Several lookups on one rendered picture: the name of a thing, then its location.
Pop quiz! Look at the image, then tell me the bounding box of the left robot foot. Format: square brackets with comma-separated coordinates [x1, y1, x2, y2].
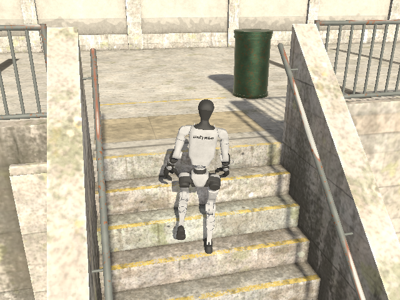
[176, 226, 186, 240]

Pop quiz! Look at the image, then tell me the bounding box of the right robot forearm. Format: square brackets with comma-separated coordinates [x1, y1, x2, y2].
[222, 153, 230, 171]

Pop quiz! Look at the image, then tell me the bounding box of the right robot hand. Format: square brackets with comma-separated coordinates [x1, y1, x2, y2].
[215, 167, 229, 178]

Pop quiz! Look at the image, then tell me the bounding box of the left robot hand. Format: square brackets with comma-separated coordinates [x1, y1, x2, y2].
[163, 166, 178, 180]

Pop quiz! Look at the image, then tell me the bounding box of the right robot upper arm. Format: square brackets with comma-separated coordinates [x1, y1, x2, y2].
[217, 127, 229, 162]

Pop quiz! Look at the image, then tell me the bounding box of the right robot thigh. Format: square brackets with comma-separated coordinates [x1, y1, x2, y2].
[205, 174, 221, 214]

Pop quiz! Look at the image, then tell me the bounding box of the left robot forearm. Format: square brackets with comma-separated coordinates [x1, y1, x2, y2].
[166, 149, 178, 170]

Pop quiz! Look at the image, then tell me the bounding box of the left robot upper arm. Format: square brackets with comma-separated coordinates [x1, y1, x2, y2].
[172, 125, 191, 159]

